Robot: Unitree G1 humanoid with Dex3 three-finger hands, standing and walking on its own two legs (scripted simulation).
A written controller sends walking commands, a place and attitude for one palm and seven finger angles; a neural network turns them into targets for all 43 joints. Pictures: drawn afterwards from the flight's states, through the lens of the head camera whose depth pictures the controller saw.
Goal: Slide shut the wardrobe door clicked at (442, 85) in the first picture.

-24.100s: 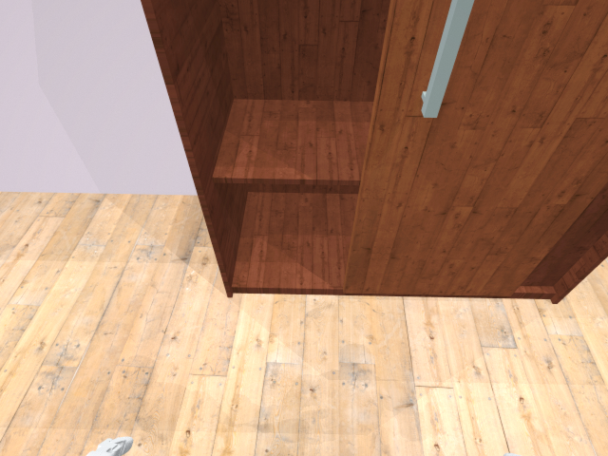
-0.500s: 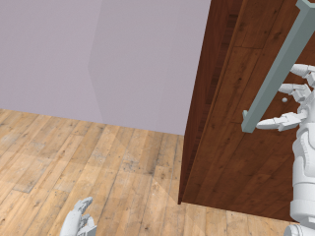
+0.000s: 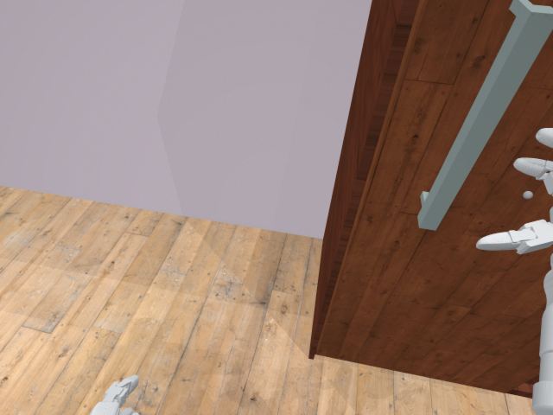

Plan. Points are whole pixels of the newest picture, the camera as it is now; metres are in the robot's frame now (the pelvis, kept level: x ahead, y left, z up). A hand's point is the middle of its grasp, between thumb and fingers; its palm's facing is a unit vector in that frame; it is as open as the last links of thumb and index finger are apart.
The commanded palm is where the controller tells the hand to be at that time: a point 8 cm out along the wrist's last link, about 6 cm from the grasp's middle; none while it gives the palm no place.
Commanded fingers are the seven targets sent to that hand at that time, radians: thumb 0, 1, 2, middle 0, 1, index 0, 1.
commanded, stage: slip the hand off the handle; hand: right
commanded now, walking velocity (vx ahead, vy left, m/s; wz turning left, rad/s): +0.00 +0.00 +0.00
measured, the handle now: (465, 133) +0.43 -0.22 +0.23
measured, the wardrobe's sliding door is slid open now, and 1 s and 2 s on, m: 0.00 0.00 0.00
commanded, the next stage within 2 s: draw the hand back to the body in 0.40 s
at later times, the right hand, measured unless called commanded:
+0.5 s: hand out of the picture +0.26 -0.27 +0.20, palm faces +0.37 +0.92 -0.10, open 14.7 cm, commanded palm +0.23 -0.31 +0.20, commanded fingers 0.00 0.55 -0.20 0.25 1.15 0.25 1.15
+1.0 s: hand (543, 287) +0.24 -0.26 +0.17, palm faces +0.21 +0.98 -0.04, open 14.6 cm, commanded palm +0.20 -0.30 +0.19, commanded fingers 0.00 0.37 -0.29 0.24 1.04 0.24 1.04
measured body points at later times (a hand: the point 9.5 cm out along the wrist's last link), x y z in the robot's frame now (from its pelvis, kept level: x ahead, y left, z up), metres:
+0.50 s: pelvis +0.01 +0.01 +0.00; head -0.02 +0.01 +0.45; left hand +0.22 +0.21 -0.06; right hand +0.24 -0.32 +0.21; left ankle +0.01 +0.12 -0.73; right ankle +0.01 -0.08 -0.73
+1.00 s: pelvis +0.01 +0.01 +0.00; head -0.03 +0.03 +0.45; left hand +0.23 +0.23 -0.05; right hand +0.22 -0.31 +0.17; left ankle +0.01 +0.12 -0.73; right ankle +0.01 -0.08 -0.73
